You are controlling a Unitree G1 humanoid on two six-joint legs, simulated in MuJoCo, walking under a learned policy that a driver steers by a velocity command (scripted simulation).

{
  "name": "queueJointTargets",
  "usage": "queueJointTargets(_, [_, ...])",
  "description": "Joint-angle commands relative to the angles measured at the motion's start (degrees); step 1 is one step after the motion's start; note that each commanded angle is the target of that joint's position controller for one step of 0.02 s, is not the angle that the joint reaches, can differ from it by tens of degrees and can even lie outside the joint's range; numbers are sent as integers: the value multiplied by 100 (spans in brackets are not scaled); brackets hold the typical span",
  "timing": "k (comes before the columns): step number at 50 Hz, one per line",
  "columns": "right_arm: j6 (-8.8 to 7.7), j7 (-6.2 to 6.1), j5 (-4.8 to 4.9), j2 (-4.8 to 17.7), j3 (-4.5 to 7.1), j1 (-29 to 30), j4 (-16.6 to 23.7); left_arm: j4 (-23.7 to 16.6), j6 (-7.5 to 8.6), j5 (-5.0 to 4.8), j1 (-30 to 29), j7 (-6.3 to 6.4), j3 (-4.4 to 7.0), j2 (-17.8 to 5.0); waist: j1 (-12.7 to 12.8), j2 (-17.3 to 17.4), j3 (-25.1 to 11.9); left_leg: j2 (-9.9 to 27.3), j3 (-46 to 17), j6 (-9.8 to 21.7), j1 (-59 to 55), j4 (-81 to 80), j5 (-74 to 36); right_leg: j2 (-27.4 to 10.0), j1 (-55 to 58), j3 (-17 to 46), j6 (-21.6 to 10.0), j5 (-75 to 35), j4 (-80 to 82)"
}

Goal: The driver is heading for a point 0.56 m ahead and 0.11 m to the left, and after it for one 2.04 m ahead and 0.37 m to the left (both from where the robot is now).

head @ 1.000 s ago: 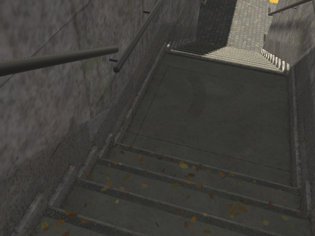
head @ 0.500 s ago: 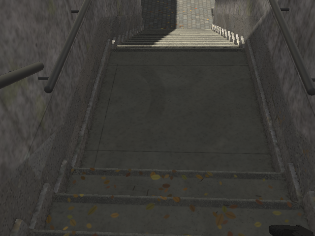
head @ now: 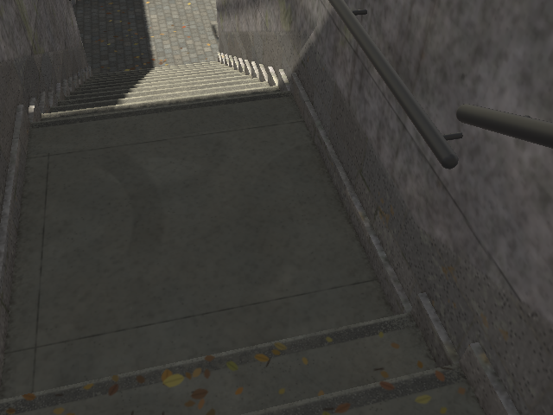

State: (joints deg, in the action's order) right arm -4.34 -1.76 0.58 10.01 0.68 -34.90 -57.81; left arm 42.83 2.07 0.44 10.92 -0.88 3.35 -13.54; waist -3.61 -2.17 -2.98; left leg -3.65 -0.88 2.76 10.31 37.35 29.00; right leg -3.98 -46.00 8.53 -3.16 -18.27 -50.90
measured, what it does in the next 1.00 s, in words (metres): goes down, turning left: right foot 0.15 m lower, then left foot 0.15 m lower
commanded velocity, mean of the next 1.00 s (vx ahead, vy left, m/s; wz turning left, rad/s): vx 0.50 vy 0.00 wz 0.37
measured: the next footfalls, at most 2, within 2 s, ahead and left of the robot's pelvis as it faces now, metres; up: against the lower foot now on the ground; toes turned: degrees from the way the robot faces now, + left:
right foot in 0.20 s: +0.27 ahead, -0.16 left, -0.15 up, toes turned +2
left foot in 0.78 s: +0.52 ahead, +0.12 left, -0.30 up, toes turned +18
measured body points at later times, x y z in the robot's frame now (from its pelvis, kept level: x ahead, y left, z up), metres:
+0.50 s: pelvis +0.27 -0.07 -0.14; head +0.28 -0.08 +0.31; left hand +0.19 +0.17 -0.28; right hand +0.39 -0.32 -0.28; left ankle +0.37 +0.14 -0.78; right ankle +0.23 -0.16 -0.87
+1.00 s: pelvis +0.51 +0.05 -0.29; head +0.53 +0.07 +0.16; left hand +0.53 +0.34 -0.41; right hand +0.65 -0.16 -0.43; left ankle +0.48 +0.11 -1.02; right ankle +0.66 -0.09 -0.92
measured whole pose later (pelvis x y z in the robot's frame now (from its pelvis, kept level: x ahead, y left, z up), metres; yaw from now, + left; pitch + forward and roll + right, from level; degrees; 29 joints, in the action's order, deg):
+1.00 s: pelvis +0.51 +0.05 -0.29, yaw +27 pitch +3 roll +0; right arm -0.6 0.0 0.1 10.5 2.2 -20.8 -48.9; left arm 43.6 4.4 1.2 10.2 2.9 2.7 -13.2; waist 0.2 -1.7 -0.5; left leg -8.7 -5.9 5.6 19.6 35.6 17.7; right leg -5.4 -44.9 6.1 3.7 10.8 -72.3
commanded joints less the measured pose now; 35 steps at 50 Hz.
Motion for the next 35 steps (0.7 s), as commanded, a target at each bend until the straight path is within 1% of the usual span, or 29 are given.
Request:
queueJointTargets(1, [1, -137, 9, 662, 63, 13, 323, -653, 209, 110, -1098, -215, -55, -7, -151, 528, 745, 1032, -1132, 631, 772, -525, -1686, 195, 637, -427, 23, -1468, 1586])
queueJointTargets(2, [71, -115, 26, 674, 52, 35, 310, -677, 168, 18, -1160, -259, -74, 87, -219, 617, 841, 989, -1074, 647, 1029, -452, -1630, 278, 1080, -544, 117, -1196, 1784])
queueJointTargets(4, [180, -104, 55, 701, 62, 27, 316, -824, 144, -138, -1305, -349, -81, 57, -349, 699, 1013, 966, -1131, 722, 963, -2, -1680, 340, 1346, -579, 184, -769, 2105])
queueJointTargets(6, [301, -174, 112, 757, 124, -6, 363, -893, 158, -170, -1407, -341, -77, -39, -508, 734, 1084, 962, -1391, 744, 397, 536, -1897, 210, 1388, -385, 241, -150, 2776])
queueJointTargets(8, [372, -204, 98, 872, 209, 35, 281, -805, 205, -194, -1021, -283, -11, -166, -257, 661, 924, 1008, -1642, 733, 24, 1399, -2537, 101, 1867, -319, 111, 553, 3189])
queueJointTargets(9, [388, -171, 69, 841, 204, 96, 244, -496, 209, -154, -147, -210, 90, -323, 164, 477, 584, 832, -1483, 656, 37, 2340, -2900, 94, 2812, -511, -3, 276, 3523])
queueJointTargets(10, [326, -117, 60, 743, 199, 59, 152, -55, 208, -46, 1096, -167, 223, -616, 649, 347, 80, 507, -1253, 378, 987, 3852, -2296, -120, 4547, -587, -97, -684, 3155])
queueJointTargets(11, [181, 33, 107, 288, 153, -442, -72, 330, 167, 103, 2338, -188, 225, -723, 999, -937, -851, -329, -1141, 20, 3121, 6452, 1697, -953, 7209, 17, -574, -2996, 1483])
queueJointTargets(12, [36, 153, 281, 454, 103, -1193, 47, 380, 86, 0, 2487, -227, 211, -926, 811, -1551, -1780, -47, -1433, -260, 4263, 7856, 2414, -1814, 8242, 660, -966, -3627, 500])
queueJointTargets(13, [-67, 162, 453, 623, 100, -767, 472, 442, 10, -114, 2535, -274, 346, -1290, 922, -1763, -2333, 99, -1319, -429, 4768, 8157, 2060, -2509, 8034, 1825, -1657, -996, 1376])
queueJointTargets(14, [-5, 29, 427, 635, 124, 62, 820, 688, -47, -192, 2394, -261, 311, -1148, 878, -921, -1660, 292, -717, -533, 5211, 7836, 1284, -2495, 6982, 2206, -1793, 1590, 2448])
queueJointTargets(15, [179, -150, 309, 687, 176, 747, 964, 571, -23, -69, 1748, -196, 123, -573, 720, 153, -706, 515, -434, -424, 5024, 7327, 270, -2098, 5582, 1844, -1603, 3090, 3147])
queueJointTargets(16, [356, -222, 227, 528, 158, 843, 1025, 635, 72, 39, 1290, -218, 53, -532, 437, 44, -69, 658, -461, -384, 4636, 7244, -155, -2209, 4207, 1988, -1682, 2846, 3180])
queueJointTargets(17, [484, -236, 116, 562, 247, 627, 925, 510, 218, 78, 632, -315, -62, -187, 40, 474, 516, 862, -874, -213, 4056, 5950, -928, -1741, 2921, 1316, -1246, 2689, 3051])
queueJointTargets(18, [491, -228, 100, 520, 320, 532, 854, 603, 297, 47, 508, -313, -126, 62, -74, 37, 616, 898, -1094, -82, 3838, 5464, -1448, -1403, 2487, 812, -847, 2275, 2841])
queueJointTargets(19, [464, -204, 122, 553, 403, 496, 860, 607, 373, 29, 423, -235, -133, 39, -175, -76, 715, 859, -1194, -127, 3443, 4094, -2261, -1004, 2071, 130, -568, 2061, 3001])
queueJointTargets(20, [420, -165, 9, 475, 425, 719, 917, 730, 414, -2, 585, -113, -99, -122, -46, -313, 654, 819, -1083, -173, 3379, 3490, -2599, -961, 2237, -32, -626, 1392, 3126])
queueJointTargets(21, [378, -102, -48, 399, 412, 949, 1067, 947, 393, 95, 819, 13, -33, -348, -33, -507, 434, 878, -1027, -196, 3467, 3322, -2779, -1011, 2544, -48, -766, 741, 2973])
queueJointTargets(22, [357, -38, -22, 385, 402, 1129, 1180, 1055, 367, 137, 1009, 103, -62, -308, -3, -518, 274, 888, -1113, -159, 3632, 3153, -2801, -1157, 2901, -30, -857, 358, 2891])
queueJointTargets(23, [354, 43, 27, 402, 398, 998, 1165, 1111, 395, 143, 1099, 133, -24, -463, -57, -458, 69, 845, -1139, -82, 3655, 3204, -3197, -1254, 3132, 2, -910, 396, 2678])
queueJointTargets(24, [316, 129, 55, 619, 478, 1388, 1302, 1148, 420, 27, 1213, 173, -32, -265, 79, -244, 178, 853, -1500, 67, 4118, 2366, -3966, -1113, 3627, -205, -628, 1170, 2599])
queueJointTargets(25, [309, 189, 24, 567, 461, 1716, 1398, 1254, 424, -33, 1424, 202, -44, -275, 240, -324, 269, 769, -1500, 170, 4297, 2021, -4385, -1145, 3770, -189, -529, 1424, 2479])
queueJointTargets(26, [303, 223, -14, 517, 445, 1935, 1492, 1336, 411, -29, 1611, 228, -57, -253, 328, -282, 410, 713, -1486, 243, 4482, 1887, -4555, -1190, 3864, -218, -482, 1532, 2376])
queueJointTargets(27, [297, 272, -103, 546, 439, 2175, 1672, 1247, 358, -54, 1413, 353, -87, -227, 259, -60, 686, 595, -1274, 191, 3804, 776, -5579, -858, 3094, -906, -300, 1913, 2198])
queueJointTargets(28, [281, 330, -115, 386, 369, 2402, 1690, 1271, 346, -9, 1404, 403, -129, -221, 362, -69, 661, 463, -787, 166, 2875, 318, -6300, -661, 2520, -1284, -192, 2477, 2098])
queueJointTargets(29, [255, 409, -111, 421, 369, 2648, 1774, 1242, 353, -22, 1396, 444, -120, -284, 433, -69, 760, 372, -488, 126, 2206, 140, -6710, -586, 2052, -1455, -153, 2892, 2055])
queueJointTargets(31, [340, 519, 0, 282, 320, 2871, 1926, 1246, 278, -13, 1481, 415, -65, -469, 617, -100, 862, 370, -311, 46, 1898, -18, -6273, -720, 2074, -1456, -208, 3222, 1690])
queueJointTargets(33, [440, 567, 48, 299, 272, 3237, 2165, 1229, 169, -106, 1661, 424, -8, -517, 856, -116, 1120, 543, -433, 66, 2669, -327, -5361, -1004, 2935, -1201, -224, 3023, 1066])
queueJointTargets(35, [428, 634, 144, 321, 235, 3518, 2275, 1216, 49, -110, 1848, 433, 74, -660, 1093, -9, 1292, 700, -279, 103, 3125, -894, -4612, -1298, 3696, -935, -217, 2591, 490])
